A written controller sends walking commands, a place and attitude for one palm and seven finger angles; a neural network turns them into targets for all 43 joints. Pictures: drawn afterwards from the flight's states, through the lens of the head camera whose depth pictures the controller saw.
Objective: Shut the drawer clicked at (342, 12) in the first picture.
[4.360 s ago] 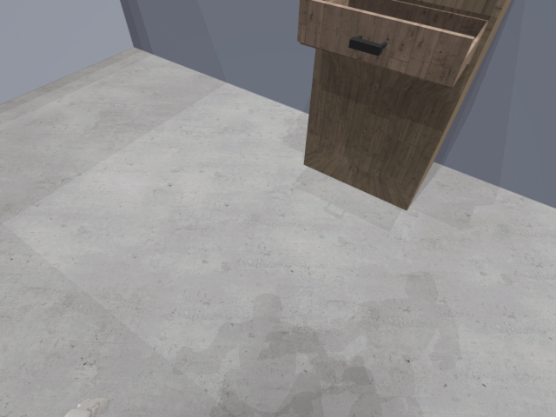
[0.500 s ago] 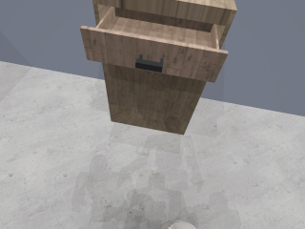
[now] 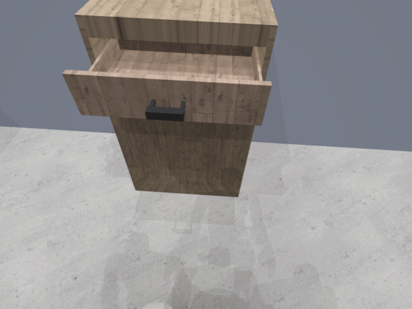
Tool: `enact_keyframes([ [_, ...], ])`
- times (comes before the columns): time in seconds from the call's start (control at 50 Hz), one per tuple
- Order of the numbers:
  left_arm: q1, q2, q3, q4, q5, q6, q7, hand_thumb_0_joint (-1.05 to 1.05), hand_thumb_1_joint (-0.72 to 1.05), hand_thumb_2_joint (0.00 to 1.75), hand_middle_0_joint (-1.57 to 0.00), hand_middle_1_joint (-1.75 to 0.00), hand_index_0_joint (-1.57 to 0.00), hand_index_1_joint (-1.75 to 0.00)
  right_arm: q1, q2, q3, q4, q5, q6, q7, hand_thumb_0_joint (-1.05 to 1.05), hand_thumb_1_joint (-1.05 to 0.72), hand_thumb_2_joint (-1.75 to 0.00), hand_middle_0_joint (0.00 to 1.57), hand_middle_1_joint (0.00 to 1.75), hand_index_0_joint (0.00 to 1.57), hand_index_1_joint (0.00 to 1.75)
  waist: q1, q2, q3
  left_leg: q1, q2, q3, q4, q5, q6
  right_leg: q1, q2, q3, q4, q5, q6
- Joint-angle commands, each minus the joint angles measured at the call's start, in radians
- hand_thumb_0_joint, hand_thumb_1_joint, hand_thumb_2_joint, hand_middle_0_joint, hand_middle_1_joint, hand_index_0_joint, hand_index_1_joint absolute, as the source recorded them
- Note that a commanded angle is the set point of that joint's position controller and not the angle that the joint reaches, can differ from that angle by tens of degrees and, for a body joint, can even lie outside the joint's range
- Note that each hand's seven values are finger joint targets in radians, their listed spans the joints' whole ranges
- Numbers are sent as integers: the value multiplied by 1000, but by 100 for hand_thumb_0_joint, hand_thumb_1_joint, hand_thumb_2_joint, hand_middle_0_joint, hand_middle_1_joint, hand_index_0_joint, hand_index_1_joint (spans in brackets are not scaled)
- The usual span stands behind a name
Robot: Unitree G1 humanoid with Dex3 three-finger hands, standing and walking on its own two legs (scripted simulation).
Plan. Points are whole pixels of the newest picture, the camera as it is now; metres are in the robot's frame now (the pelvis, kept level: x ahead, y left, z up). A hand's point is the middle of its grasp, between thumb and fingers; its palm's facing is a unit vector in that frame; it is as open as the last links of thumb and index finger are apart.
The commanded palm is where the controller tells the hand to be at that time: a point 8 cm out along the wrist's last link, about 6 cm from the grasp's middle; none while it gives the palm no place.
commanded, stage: take the last steps up to it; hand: left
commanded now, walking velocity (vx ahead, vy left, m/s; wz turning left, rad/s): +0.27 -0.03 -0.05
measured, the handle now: (166, 108) +0.60 +0.14 +0.04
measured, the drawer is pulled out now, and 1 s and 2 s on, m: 0.20 0.20 0.20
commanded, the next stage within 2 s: come to a stop and stand still in 0.38 s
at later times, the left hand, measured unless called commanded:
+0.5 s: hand (143, 274) +0.23 +0.16 -0.17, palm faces -0.04 -0.97 -0.24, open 7.3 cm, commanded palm none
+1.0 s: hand (130, 290) +0.20 +0.19 -0.19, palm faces +0.07 -0.98 -0.21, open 7.4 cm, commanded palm none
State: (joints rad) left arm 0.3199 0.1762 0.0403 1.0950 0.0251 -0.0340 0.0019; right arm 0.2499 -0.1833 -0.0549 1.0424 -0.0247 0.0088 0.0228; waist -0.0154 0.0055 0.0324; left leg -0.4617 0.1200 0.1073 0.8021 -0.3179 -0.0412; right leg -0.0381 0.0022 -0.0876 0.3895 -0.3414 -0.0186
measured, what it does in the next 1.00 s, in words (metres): walks ahead: left foot, then right foot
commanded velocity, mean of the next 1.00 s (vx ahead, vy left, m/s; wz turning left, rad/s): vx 0.01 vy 0.02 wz -0.01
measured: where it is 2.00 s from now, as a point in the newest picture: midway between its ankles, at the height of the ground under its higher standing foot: outside the picture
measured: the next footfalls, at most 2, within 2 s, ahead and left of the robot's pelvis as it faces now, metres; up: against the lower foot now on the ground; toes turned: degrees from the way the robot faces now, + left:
left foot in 0.08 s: +0.14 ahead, +0.13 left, +0.00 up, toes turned +8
right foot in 0.48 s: +0.25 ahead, -0.14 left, +0.00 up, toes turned -11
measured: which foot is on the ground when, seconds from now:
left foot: up 0.00-0.06, down 0.08-0.50, up 0.52-0.94, down 0.96-1.00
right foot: down 0.00-0.10, up 0.12-0.46, down 0.48-0.98, up 1.00-1.00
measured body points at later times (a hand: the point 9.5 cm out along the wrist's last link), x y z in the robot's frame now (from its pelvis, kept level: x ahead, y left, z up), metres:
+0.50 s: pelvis +0.15 -0.03 -0.01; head +0.16 -0.05 +0.44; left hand +0.23 +0.21 -0.15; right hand +0.08 -0.23 -0.18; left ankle +0.10 +0.12 -0.74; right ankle +0.21 -0.13 -0.74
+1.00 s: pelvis +0.15 +0.00 -0.01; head +0.17 +0.01 +0.44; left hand +0.19 +0.24 -0.17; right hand +0.25 -0.25 -0.14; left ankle +0.15 +0.11 -0.74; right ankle +0.21 -0.13 -0.73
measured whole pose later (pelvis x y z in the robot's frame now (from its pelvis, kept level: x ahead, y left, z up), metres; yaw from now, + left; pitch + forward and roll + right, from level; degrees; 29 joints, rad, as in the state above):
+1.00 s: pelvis +0.15 +0.00 -0.01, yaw +0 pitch -1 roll +0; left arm 0.19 0.20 0.06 1.03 0.02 0.04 0.03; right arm 0.13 -0.18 -0.05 0.98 -0.02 0.03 -0.01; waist 0.03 -0.04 0.07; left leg -0.24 0.02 0.07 0.56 -0.29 0.00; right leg -0.35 -0.09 -0.14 0.59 -0.25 0.01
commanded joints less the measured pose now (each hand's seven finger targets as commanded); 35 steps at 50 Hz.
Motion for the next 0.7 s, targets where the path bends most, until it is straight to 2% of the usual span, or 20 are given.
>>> enact_keyframes([
  [0.0,27,159,33,-14,-5,-19,9,0,90,90,-20,-30,-20,-30,-14,-50,-6,-55,2,-49,-6,0,-90,-90,20,30,20,30,-7,-112,69,123,-37,43,-189,67,20,-112,-222,161,-84,233,-129],
  [0.02,26,149,33,-13,-6,-16,7,0,90,90,-20,-30,-20,-30,56,-60,-12,-28,-1,-56,-11,0,-90,-90,20,30,20,30,-39,-71,45,265,-63,60,-253,106,25,-173,-191,136,11,253,-107],
  [0.04,24,126,29,-19,-11,-14,4,0,90,90,-20,-30,-20,-30,174,-105,-20,8,-6,-64,-22,0,-90,-90,20,30,20,30,-85,22,-15,431,-31,6,-322,110,42,-234,-134,88,199,279,-78],
  [0.06,52,63,22,-38,-20,-9,-2,0,90,90,-20,-30,-20,-30,284,-213,-44,35,-20,-72,-33,0,-90,-90,20,30,20,30,-108,273,-87,577,219,-324,-434,69,126,-415,-18,-9,484,-2,-22],
  [0.08,28,68,20,-73,-15,-13,-3,0,90,90,-20,-30,-20,-30,331,-259,-45,37,-13,-61,-37,0,-90,-90,20,30,20,30,-112,329,-105,558,360,-543,-575,-25,209,-506,25,23,709,-258,-20],
  [0.1,-24,74,22,-75,-6,-7,0,0,90,90,-20,-30,-20,-30,278,-228,-40,38,-9,-59,-47,0,-90,-90,20,30,20,30,-106,254,-57,471,363,-542,-613,-119,221,-555,-27,86,833,-217,-30],
  [0.14,-69,62,23,-71,-2,-5,-14,0,90,90,-20,-30,-20,-30,159,-140,-16,3,-6,-69,-50,0,-90,-90,20,30,20,30,-61,107,56,326,308,-404,-624,-72,215,-586,-102,106,855,-76,-18],
  [0.16,-40,44,23,-61,2,2,-17,0,90,90,-20,-30,-20,-30,114,-110,-7,-3,-4,-74,-51,0,-90,-90,20,30,20,30,-24,95,73,271,269,-305,-630,-18,187,-544,-117,96,811,-38,-7],
  [0.2,4,12,22,-47,2,18,-17,0,90,90,-20,-30,-20,-30,90,-85,-2,-1,-1,-81,-52,0,-90,-90,20,30,20,30,9,109,55,222,207,-161,-622,129,167,-464,-120,64,700,8,10],
  [0.24,13,2,20,-50,-1,27,-17,0,90,90,-20,-30,-20,-30,84,-95,-4,2,1,-82,-51,0,-90,-90,20,30,20,30,19,116,38,236,185,-95,-619,214,171,-434,-120,37,597,30,23],
  [0.36,-89,4,22,-87,0,25,-16,0,90,90,-20,-30,-20,-30,105,-110,-23,23,-5,-57,-44,0,-90,-90,20,30,20,30,-1,144,69,216,186,-77,-589,106,179,-340,-96,-19,324,65,35],
  [0.42,-15,29,29,-63,3,12,-14,0,90,90,-20,-30,-20,-30,95,-100,-25,31,-4,-45,-41,0,-90,-90,20,30,20,30,41,77,31,179,140,-53,-453,17,129,-159,-49,-64,149,144,31],
  [0.44,49,62,37,-38,5,1,-10,0,90,90,-20,-30,-20,-30,100,-80,-20,33,0,-46,-38,0,-90,-90,20,30,20,30,71,1,4,132,86,-11,-331,-24,93,-45,-76,-18,74,141,19],
  [0.46,113,147,50,-16,11,-13,1,0,90,90,-20,-30,-20,-30,123,-18,-5,24,8,-48,-33,0,-90,-90,20,30,20,30,91,-209,-34,-35,-10,81,-97,-152,43,95,-271,221,-17,123,-46],
  [0.48,165,213,54,-19,-2,-12,9,0,90,90,-20,-30,-20,-30,96,-4,9,-9,13,-39,-34,0,-90,-90,20,30,20,30,103,-296,-65,-80,-60,32,93,-334,27,79,-429,421,-129,251,-126],
  [0.5,108,185,41,-24,-10,-19,15,0,90,90,-20,-30,-20,-30,102,-29,6,3,11,-27,-42,0,-90,-90,20,30,20,30,74,-287,-88,-4,-29,-61,148,-288,27,-23,-418,400,-145,399,-135],
  [0.54,-50,122,18,-51,-6,-16,32,0,90,90,-20,-30,-20,-30,125,-3,13,46,18,-16,-53,0,-90,-90,20,30,20,30,15,-139,-48,70,-4,-94,137,-213,10,-114,-382,257,-73,707,-153],
  [0.56,-77,117,16,-61,-4,-10,37,0,90,90,-20,-30,-20,-30,131,9,15,61,23,-5,-55,0,-90,-90,20,30,20,30,7,-92,-45,101,-12,-87,120,-188,3,-140,-358,191,-39,805,-153],
  [0.6,-80,128,24,-68,-2,4,44,0,90,90,-20,-30,-20,-30,125,8,8,55,24,20,-55,0,-90,-90,20,30,20,30,12,-92,-66,111,-40,-74,107,-166,-7,-137,-349,140,-18,839,-159],
  [0.68,-79,155,39,-87,-2,28,51,0,90,90,-20,-30,-20,-30,54,-35,-12,0,12,46,-48,0,-90,-90,20,30,20,30,33,-119,-38,37,-71,-91,213,-136,-19,-144,-369,145,-34,817,-182],
])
